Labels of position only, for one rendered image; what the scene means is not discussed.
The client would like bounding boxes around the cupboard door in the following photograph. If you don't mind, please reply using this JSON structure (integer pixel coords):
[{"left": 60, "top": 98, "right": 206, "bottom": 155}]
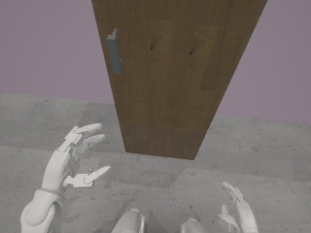
[{"left": 96, "top": 0, "right": 261, "bottom": 131}]

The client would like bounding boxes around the robot right hand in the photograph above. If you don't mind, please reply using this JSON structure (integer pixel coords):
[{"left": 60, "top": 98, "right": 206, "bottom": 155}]
[{"left": 219, "top": 182, "right": 259, "bottom": 233}]

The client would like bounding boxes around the robot left hand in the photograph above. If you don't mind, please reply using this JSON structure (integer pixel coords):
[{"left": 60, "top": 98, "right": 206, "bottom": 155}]
[{"left": 41, "top": 123, "right": 112, "bottom": 195}]

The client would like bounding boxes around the robot right thigh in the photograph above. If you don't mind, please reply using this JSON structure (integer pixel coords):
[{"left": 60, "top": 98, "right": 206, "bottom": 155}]
[{"left": 180, "top": 220, "right": 211, "bottom": 233}]

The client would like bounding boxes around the left robot shin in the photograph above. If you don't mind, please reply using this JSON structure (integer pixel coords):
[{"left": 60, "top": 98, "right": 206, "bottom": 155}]
[{"left": 130, "top": 208, "right": 139, "bottom": 213}]

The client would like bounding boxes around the handle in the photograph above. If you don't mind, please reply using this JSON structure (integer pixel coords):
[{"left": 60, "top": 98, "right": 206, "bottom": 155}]
[{"left": 107, "top": 28, "right": 122, "bottom": 75}]

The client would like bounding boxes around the left robot forearm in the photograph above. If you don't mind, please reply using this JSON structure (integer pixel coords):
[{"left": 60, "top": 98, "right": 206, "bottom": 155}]
[{"left": 20, "top": 188, "right": 65, "bottom": 233}]

